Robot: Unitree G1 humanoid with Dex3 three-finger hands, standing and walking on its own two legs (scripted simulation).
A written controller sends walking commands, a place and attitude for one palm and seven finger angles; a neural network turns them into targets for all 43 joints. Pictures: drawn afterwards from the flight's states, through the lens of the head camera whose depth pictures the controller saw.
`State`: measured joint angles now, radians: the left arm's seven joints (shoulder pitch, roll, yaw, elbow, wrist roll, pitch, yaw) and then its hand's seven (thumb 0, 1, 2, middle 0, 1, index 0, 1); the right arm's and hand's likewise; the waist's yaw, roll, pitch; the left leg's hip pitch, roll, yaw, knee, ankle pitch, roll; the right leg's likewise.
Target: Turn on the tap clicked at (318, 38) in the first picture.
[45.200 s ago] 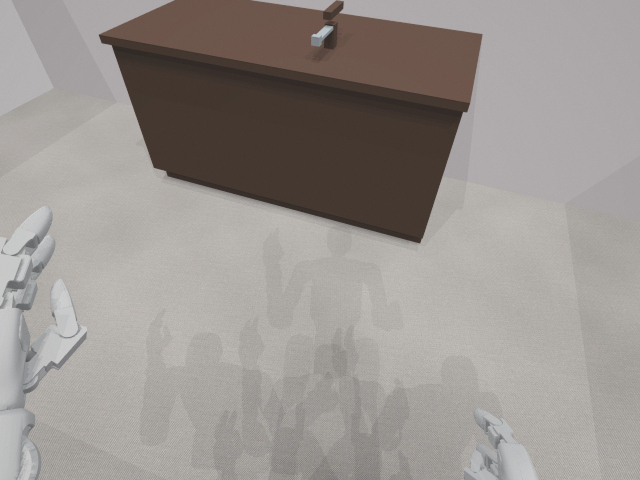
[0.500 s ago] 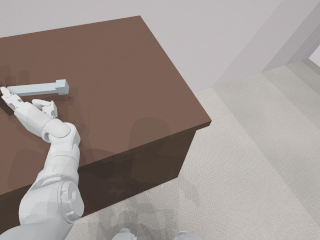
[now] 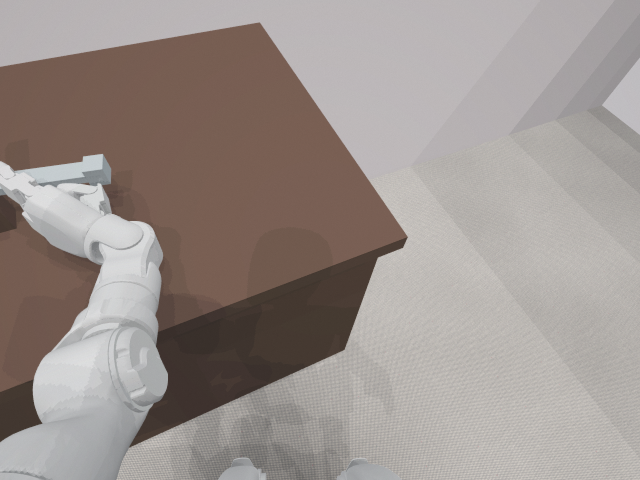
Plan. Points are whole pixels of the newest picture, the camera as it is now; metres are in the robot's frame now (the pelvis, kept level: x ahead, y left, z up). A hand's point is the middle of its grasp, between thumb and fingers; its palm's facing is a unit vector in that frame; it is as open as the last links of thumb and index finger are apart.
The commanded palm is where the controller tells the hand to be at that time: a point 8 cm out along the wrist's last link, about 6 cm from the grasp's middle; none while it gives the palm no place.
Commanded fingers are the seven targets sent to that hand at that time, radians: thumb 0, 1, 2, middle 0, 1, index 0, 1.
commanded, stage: push the lever round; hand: left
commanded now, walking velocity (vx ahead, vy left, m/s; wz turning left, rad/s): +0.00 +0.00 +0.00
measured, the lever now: (97, 170) +0.51 +0.26 +0.07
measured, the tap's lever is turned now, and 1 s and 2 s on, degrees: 80 86 86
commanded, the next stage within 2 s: lift the hand up off the lever in 0.48 s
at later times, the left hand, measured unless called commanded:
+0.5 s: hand (113, 176) +0.51 +0.24 +0.07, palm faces +0.86 -0.49 -0.12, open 7.2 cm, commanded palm +0.46 +0.25 +0.07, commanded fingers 0.00 0.90 0.90 -0.15 -0.15 -0.15 -0.15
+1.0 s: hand (112, 174) +0.51 +0.24 +0.07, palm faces +0.86 -0.49 -0.15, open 7.4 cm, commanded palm +0.47 +0.25 +0.08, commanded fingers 0.00 0.90 0.90 -0.15 -0.15 -0.15 -0.15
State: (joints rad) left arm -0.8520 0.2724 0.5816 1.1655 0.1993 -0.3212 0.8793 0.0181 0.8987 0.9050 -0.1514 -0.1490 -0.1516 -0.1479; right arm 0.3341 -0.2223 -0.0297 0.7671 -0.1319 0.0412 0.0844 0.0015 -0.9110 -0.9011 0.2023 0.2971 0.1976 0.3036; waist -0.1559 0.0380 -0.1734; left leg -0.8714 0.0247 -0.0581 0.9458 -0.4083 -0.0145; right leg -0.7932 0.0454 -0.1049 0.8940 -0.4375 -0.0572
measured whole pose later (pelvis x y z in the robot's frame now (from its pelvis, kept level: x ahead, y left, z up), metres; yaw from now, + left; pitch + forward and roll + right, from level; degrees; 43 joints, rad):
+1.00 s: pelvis -0.01 -0.01 +0.00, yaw -1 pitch +22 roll -2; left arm -0.99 0.40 0.64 1.28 0.24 -0.28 0.90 0.07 1.05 1.08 -0.16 -0.15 -0.15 -0.15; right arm 0.40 -0.23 -0.01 0.78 -0.14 -0.02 0.08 0.00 -0.91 -0.90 0.20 0.30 0.20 0.30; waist -0.22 0.04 -0.16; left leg -0.93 0.05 -0.07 0.94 -0.39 -0.03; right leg -0.85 0.07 -0.12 0.88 -0.41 -0.08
